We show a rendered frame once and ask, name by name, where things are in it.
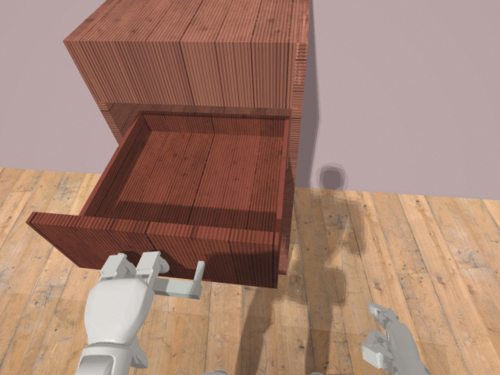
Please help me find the right robot forearm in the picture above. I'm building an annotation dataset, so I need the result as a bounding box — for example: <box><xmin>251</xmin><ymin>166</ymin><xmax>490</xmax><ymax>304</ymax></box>
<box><xmin>391</xmin><ymin>357</ymin><xmax>431</xmax><ymax>375</ymax></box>

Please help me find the left robot forearm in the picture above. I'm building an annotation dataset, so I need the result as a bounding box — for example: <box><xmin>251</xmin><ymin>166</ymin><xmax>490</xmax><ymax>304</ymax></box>
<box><xmin>74</xmin><ymin>343</ymin><xmax>133</xmax><ymax>375</ymax></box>

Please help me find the handle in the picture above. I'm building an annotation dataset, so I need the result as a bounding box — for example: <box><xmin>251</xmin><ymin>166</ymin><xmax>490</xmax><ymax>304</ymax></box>
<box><xmin>118</xmin><ymin>253</ymin><xmax>205</xmax><ymax>300</ymax></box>

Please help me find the cabinet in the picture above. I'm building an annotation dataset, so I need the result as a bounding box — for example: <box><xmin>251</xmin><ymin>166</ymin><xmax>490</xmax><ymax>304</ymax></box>
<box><xmin>63</xmin><ymin>0</ymin><xmax>309</xmax><ymax>275</ymax></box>

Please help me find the left robot hand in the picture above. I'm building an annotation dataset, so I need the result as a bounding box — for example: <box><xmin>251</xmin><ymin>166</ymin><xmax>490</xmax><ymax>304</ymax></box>
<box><xmin>84</xmin><ymin>251</ymin><xmax>170</xmax><ymax>369</ymax></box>

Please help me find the drawer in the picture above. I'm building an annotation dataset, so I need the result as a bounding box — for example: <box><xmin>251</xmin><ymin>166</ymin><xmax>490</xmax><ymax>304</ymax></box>
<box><xmin>26</xmin><ymin>110</ymin><xmax>290</xmax><ymax>289</ymax></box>

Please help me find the right robot hand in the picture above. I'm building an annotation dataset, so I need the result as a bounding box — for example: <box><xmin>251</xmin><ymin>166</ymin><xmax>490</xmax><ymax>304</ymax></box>
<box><xmin>362</xmin><ymin>302</ymin><xmax>421</xmax><ymax>373</ymax></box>

